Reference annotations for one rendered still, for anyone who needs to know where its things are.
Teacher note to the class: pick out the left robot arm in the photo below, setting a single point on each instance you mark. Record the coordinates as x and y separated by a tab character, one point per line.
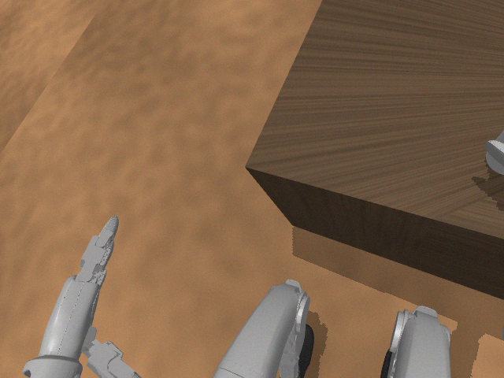
53	367

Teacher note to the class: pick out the right robot hand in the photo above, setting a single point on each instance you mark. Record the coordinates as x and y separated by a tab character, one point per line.
496	150

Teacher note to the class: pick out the left robot hand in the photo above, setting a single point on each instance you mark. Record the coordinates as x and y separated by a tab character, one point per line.
69	332

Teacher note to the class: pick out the can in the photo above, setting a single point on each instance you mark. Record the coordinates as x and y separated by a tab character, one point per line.
492	162

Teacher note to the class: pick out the left robot foot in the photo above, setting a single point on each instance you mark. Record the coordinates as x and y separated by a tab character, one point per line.
306	352

